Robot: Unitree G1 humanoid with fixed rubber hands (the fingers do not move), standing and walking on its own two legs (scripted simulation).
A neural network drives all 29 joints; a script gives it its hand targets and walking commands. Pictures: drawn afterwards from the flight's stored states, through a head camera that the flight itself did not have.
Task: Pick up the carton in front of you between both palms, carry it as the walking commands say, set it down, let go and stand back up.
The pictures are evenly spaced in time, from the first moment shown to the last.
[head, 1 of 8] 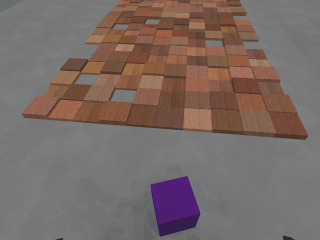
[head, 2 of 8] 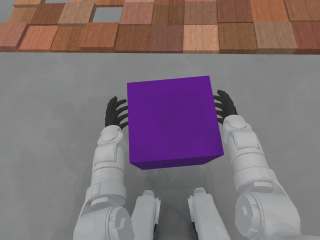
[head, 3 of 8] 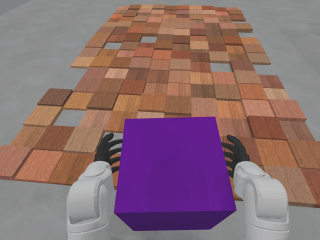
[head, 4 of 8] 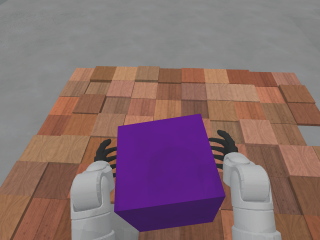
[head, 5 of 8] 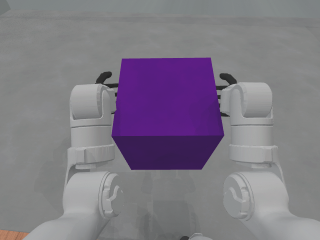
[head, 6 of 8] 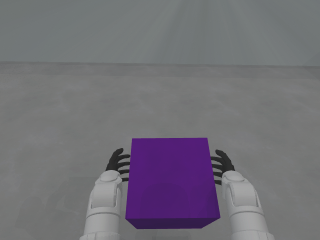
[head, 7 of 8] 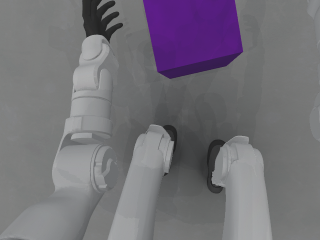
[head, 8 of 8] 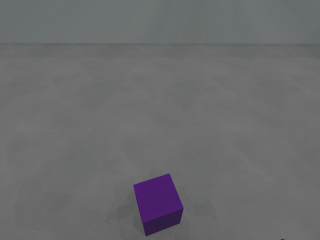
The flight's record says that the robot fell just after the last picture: no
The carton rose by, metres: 0.77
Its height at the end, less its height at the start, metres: +0.00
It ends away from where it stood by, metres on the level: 5.65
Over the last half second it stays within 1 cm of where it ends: yes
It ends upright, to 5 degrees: yes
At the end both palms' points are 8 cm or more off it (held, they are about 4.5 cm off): yes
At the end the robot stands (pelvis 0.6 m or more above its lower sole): yes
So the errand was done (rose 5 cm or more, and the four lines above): yes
